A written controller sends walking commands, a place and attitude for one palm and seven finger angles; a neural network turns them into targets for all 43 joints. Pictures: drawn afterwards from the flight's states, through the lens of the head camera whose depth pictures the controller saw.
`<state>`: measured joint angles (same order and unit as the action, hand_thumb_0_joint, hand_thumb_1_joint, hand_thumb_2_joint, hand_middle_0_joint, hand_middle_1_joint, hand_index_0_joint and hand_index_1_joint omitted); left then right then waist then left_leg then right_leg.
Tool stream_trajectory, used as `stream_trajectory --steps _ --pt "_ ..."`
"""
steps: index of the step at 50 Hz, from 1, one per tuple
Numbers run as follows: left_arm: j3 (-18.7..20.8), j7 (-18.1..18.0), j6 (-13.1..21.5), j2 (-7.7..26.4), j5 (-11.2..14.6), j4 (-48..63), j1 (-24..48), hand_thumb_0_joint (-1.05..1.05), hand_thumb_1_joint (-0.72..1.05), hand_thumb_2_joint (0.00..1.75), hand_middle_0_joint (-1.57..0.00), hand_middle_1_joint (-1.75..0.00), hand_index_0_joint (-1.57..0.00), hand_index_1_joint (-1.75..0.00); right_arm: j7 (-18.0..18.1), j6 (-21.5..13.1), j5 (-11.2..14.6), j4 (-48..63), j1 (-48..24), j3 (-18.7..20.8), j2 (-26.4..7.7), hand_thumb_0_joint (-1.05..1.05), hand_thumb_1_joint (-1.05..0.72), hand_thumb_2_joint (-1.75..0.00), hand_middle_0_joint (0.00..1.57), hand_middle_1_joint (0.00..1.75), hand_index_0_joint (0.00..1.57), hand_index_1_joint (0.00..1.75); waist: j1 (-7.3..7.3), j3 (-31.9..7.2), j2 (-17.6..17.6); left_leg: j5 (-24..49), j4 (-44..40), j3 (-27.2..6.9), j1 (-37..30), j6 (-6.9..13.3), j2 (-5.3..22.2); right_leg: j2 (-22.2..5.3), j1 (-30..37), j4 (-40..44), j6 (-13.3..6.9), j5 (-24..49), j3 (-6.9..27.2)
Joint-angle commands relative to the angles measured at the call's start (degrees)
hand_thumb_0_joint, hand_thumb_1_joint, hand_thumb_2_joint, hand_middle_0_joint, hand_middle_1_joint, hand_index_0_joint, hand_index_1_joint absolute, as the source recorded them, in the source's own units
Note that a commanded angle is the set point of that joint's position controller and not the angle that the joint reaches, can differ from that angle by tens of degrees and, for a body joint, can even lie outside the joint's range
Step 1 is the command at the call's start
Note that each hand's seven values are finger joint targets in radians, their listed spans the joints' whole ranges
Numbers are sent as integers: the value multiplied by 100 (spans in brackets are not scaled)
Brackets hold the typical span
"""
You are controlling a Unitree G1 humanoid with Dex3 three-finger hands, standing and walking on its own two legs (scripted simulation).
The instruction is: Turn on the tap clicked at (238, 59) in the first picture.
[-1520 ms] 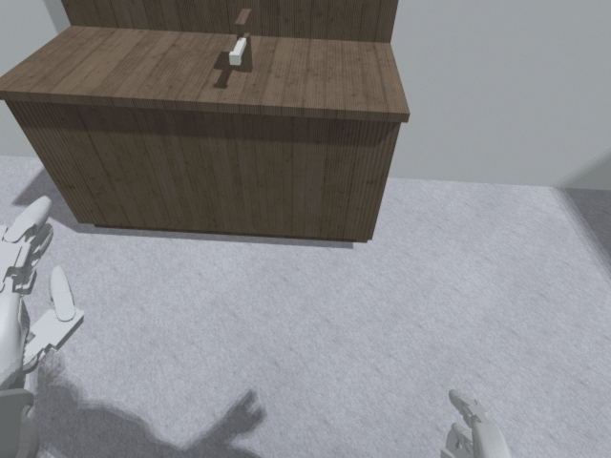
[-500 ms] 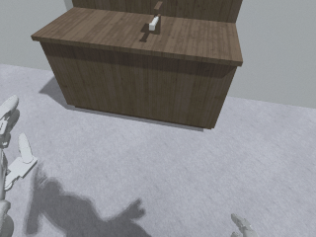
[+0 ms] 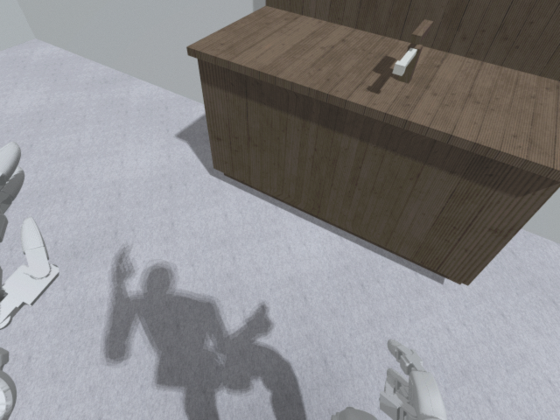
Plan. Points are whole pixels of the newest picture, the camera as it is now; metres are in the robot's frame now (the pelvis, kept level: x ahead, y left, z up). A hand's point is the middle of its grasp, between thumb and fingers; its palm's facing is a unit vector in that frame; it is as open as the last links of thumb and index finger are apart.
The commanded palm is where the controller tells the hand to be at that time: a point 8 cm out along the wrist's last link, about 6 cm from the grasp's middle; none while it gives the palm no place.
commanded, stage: walk to a spot facing it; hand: left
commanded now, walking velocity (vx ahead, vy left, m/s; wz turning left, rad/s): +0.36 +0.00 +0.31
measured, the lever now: (399, 68) +1.00 -0.26 +0.04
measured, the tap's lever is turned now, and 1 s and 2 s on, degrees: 0 0 0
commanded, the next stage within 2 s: turn to face it in 0.62 s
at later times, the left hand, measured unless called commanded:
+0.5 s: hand (60, 214) +0.29 +0.28 +0.18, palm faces +0.61 -0.68 -0.41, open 7.4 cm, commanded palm +0.23 +0.30 +0.18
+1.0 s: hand (100, 179) +0.36 +0.27 +0.16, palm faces +0.73 -0.61 -0.32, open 7.4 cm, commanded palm +0.30 +0.29 +0.18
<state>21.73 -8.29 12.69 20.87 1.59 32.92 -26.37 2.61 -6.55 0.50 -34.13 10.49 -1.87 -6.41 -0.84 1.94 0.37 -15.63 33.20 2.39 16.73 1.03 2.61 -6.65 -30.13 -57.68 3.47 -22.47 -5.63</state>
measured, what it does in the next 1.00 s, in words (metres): walks ahead, turning left: right foot, then left foot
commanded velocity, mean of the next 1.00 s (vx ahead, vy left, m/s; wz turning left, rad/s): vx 0.19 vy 0.00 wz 0.18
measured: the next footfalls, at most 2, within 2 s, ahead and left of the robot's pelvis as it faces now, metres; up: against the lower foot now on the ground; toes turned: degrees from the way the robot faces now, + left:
right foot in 0.12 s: +0.13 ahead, -0.15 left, +0.00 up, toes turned -5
left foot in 0.48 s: +0.22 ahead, +0.12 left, +0.00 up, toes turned +24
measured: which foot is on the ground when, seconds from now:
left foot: down 0.00-0.12, up 0.14-0.46, down 0.48-0.90, up 0.92-1.00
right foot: up 0.00-0.10, down 0.12-0.48, up 0.50-0.86, down 0.88-1.00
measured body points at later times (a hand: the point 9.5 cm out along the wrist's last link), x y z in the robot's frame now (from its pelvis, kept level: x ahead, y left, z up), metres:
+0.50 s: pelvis +0.13 +0.00 -0.01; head +0.16 +0.02 +0.43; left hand +0.25 +0.31 +0.20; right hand +0.35 -0.24 -0.08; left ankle +0.18 +0.11 -0.74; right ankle +0.10 -0.14 -0.72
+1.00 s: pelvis +0.24 -0.03 -0.01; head +0.25 -0.05 +0.44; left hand +0.32 +0.30 +0.18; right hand +0.49 -0.17 -0.10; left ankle +0.18 +0.08 -0.70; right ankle +0.31 -0.11 -0.73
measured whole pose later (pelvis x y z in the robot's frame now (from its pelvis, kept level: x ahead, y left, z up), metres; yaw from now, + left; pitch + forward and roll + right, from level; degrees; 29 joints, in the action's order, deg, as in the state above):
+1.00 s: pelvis +0.24 -0.03 -0.01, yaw +20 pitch -2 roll +0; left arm 16.9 -8.9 8.1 14.8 0.7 21.7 -19.7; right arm 3.3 -4.3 -0.3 -38.3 8.9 -1.8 -12.2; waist -3.7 1.4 -2.9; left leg -27.1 52.0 1.9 20.8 -2.1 2.6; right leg -1.6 -17.9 -35.5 -2.6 -15.9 -7.4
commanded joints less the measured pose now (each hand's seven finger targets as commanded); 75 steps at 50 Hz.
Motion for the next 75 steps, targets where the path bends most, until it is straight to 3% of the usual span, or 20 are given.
stream_trajectory --steps 1,4,5,6,7,14,20,23,24,25,33,42,45,47,51,57,60,64,73,75 --pt "312 -39 223 620 -14 303 480 0 90 90 -20 -30 -20 -30 233 -258 -33 597 -247 391 -1089 0 -90 -90 20 30 20 30 26 -203 -1181 -1760 -1833 -1028 693 893 1170 257 1157 1380 58 124 -338" --pt "115 -30 52 576 -67 73 836 0 90 90 -20 -30 -20 -30 287 -151 -34 603 -305 328 -1042 0 -90 -90 20 30 20 30 -35 -368 -649 -1827 -472 -621 869 568 745 448 2231 2823 -10 117 -433" --pt "106 -44 2 708 -126 139 1023 0 90 90 -20 -30 -20 -30 284 -115 -41 611 -291 308 -974 0 -90 -90 20 30 20 30 -48 -429 298 -1693 906 -269 1465 376 356 -248 2658 3611 -312 -619 571" --pt "333 -95 -80 1079 -135 81 1002 0 90 90 -20 -30 -20 -30 272 -82 -48 665 -390 308 -878 0 -90 -90 20 30 20 30 -134 -456 2032 -1846 2918 238 2624 67 -341 -1724 3113 4402 -1038 -926 3134" --pt "408 -142 -27 1215 -72 366 1291 0 90 90 -20 -30 -20 -30 239 -165 -109 737 -598 368 -1105 0 -90 -90 20 30 20 30 -170 -448 1732 -1575 3967 -367 2900 -33 -213 -2316 2959 4740 -1366 -836 3973" --pt "624 -160 238 1141 -86 928 526 0 90 90 -20 -30 -20 -30 222 112 -104 655 -560 387 -998 0 -90 -90 20 30 20 30 54 -406 721 -473 2859 12 2010 -289 410 -1524 2567 4020 -967 1874 285" --pt "729 -372 165 964 9 1132 -17 0 90 90 -20 -30 -20 -30 163 115 -101 1072 -279 491 -913 0 -90 -90 20 30 20 30 -161 -723 1139 -454 452 1101 913 -189 -5 -1426 2862 3222 -930 3273 -190" --pt "674 -430 244 995 21 1378 280 0 90 90 -20 -30 -20 -30 232 101 -70 1075 69 616 -1068 0 -90 -90 20 30 20 30 358 -1467 -64 441 -578 896 -1535 98 -222 -981 1606 343 -349 3430 -811" --pt "564 -401 325 841 57 1442 69 0 90 90 -20 -30 -20 -30 210 60 -65 1093 -28 644 -1226 0 -90 -90 20 30 20 30 310 -1470 -1794 2222 -803 -1528 -2393 873 1310 -87 -12 -1327 61 30 -713" --pt "640 -398 430 1053 15 1707 450 0 90 90 -20 -30 -20 -30 81 -24 -10 1104 -72 574 -1233 0 -90 -90 20 30 20 30 241 -1432 -1893 3801 -1045 -3381 -2592 1558 2253 305 -873 -2182 0 -1626 -14" --pt "861 -134 290 944 134 1606 -248 0 90 90 -20 -30 -20 -30 -25 -126 32 724 -219 505 -1083 0 -90 -90 20 30 20 30 109 -837 -1471 325 -1699 -1300 -59 938 1291 16 78 -222 93 148 42" --pt "30 -96 44 577 -74 218 1070 0 90 90 -20 -30 -20 -30 215 -186 9 522 -200 318 -1100 0 -90 -90 20 30 20 30 33 -643 -712 309 -679 -256 -170 401 1017 626 1780 3017 4 675 -445" --pt "33 -164 7 1047 -196 491 1924 0 90 90 -20 -30 -20 -30 242 -168 -67 596 -328 200 -958 0 -90 -90 20 30 20 30 200 -744 901 -1141 1277 387 912 -186 -5 -1049 2451 3705 -887 3167 2103" --pt "138 -120 -30 1026 -128 246 1642 0 90 90 -20 -30 -20 -30 182 -199 -69 615 -384 357 -1150 0 -90 -90 20 30 20 30 25 -562 1730 -1399 2457 -76 1167 -307 -61 -1328 2165 4038 -1226 2797 2872" --pt "657 -165 210 1176 -27 968 764 0 90 90 -20 -30 -20 -30 142 55 -84 751 -611 240 -921 0 -90 -90 20 30 20 30 -5 -1014 680 -1204 1653 12 823 -379 103 -1012 2263 3401 -1323 4049 1716" --pt "800 -182 297 1050 80 1054 200 0 90 90 -20 -30 -20 -30 139 259 -24 1034 -325 393 -1039 0 -90 -90 20 30 20 30 78 -1253 161 489 -770 327 -687 -381 195 -452 1583 2929 -848 2830 1709" --pt "638 -114 349 928 35 842 233 0 90 90 -20 -30 -20 -30 139 252 -27 1178 -331 423 -1167 0 -90 -90 20 30 20 30 17 -841 -1922 2508 -1494 -1165 -1156 396 2049 649 152 1017 -206 -399 631" --pt "111 -1 287 673 -74 918 634 0 90 90 -20 -30 -20 -30 -59 178 20 1129 -175 522 -1294 0 -90 -90 20 30 20 30 19 -648 -1258 4078 -860 -97 -1543 366 1972 518 -124 540 -127 -237 218" --pt "602 -21 82 1077 10 1005 292 0 90 90 -20 -30 -20 -30 -192 84 38 1203 -83 485 -1314 0 -90 -90 20 30 20 30 10 -708 -1354 2187 -55 784 -419 -77 1789 661 1954 2717 -108 890 -327" --pt "881 -98 133 1414 -21 1029 168 0 90 90 -20 -30 -20 -30 -197 125 90 1309 -127 414 -1066 0 -90 -90 20 30 20 30 -23 -980 400 -49 1905 1068 813 -452 919 -535 3007 3161 -759 4041 1386"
